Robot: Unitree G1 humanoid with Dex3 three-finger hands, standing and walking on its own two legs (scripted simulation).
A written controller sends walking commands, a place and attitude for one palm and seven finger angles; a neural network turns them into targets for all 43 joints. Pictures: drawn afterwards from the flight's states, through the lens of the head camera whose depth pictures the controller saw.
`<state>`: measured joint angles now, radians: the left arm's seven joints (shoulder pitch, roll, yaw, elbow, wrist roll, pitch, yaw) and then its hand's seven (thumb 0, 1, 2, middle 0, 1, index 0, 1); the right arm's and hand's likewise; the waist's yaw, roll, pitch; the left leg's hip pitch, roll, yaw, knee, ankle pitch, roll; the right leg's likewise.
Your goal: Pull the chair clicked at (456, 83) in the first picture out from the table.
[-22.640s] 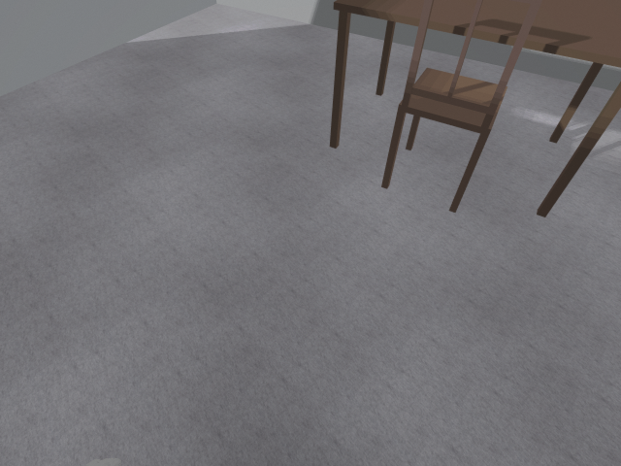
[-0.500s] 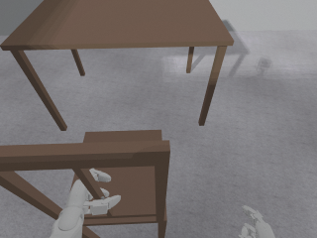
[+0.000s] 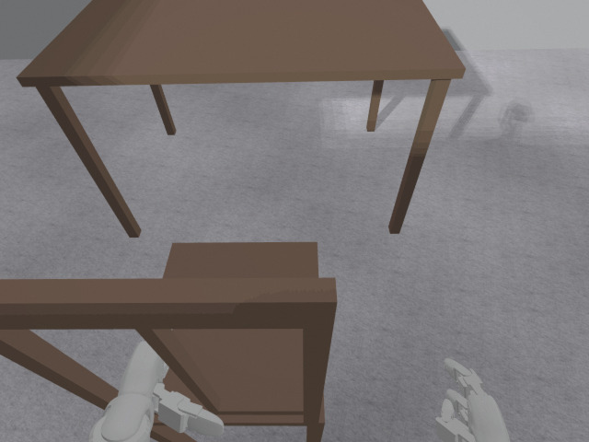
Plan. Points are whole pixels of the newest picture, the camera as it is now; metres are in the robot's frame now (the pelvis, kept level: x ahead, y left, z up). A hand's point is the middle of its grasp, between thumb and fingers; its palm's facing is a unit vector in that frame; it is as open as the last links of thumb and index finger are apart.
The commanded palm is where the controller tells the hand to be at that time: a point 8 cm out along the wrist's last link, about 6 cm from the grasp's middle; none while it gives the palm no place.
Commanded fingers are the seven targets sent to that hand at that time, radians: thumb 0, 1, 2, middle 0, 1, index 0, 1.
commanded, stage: draw the fingers out of the gap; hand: left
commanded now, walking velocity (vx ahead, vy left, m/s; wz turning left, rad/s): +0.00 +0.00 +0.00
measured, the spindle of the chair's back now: (190, 373) +0.22 +0.15 -0.02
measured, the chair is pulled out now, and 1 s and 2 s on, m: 0.60 0.60 0.60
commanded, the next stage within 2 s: draw the hand back to the body in 0.84 s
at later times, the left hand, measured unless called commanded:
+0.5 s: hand out of the picture +0.14 +0.15 -0.03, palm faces +0.04 -0.98 -0.20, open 17.5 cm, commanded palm +0.11 +0.20 +0.00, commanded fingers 0.00 -0.55 0.20 0.00 0.00 0.00 0.00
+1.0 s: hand out of the picture +0.08 +0.15 -0.02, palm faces +0.07 -0.99 -0.16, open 17.5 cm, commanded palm +0.05 +0.21 +0.01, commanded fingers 0.00 -0.55 0.20 0.00 0.00 0.00 0.00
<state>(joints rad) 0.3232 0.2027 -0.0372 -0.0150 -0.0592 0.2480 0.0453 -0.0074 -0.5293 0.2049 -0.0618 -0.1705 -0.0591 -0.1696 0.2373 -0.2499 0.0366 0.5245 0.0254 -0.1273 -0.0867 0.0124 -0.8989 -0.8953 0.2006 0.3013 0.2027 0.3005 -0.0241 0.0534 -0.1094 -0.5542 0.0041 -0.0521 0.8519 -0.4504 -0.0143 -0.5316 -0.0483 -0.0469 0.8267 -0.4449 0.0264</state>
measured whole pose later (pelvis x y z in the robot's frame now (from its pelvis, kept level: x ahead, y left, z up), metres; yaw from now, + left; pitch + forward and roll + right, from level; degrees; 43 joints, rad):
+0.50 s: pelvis -0.01 +0.00 -0.01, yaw +1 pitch +9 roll -1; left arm 0.64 0.21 -0.07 -0.25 -0.04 0.22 0.06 -0.01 -0.53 0.20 -0.01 0.00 -0.01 0.00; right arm 0.25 -0.23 0.01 0.49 0.03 -0.13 -0.12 0.01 -0.90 -0.90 0.20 0.30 0.20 0.30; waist -0.01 0.05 -0.14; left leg -0.63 0.00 -0.07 0.95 -0.49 -0.01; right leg -0.59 -0.05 -0.06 0.91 -0.48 0.03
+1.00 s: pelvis -0.01 +0.00 -0.02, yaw +0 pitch +10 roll -2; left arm 0.89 0.21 -0.06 -0.38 -0.06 0.16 0.01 -0.01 -0.53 0.20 -0.01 0.00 0.00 0.00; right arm 0.26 -0.20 -0.02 0.47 0.04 -0.15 -0.14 0.01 -0.90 -0.90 0.20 0.30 0.20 0.30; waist 0.01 0.05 -0.18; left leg -0.69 0.01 -0.08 1.03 -0.51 -0.02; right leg -0.65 -0.04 -0.07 0.98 -0.50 0.02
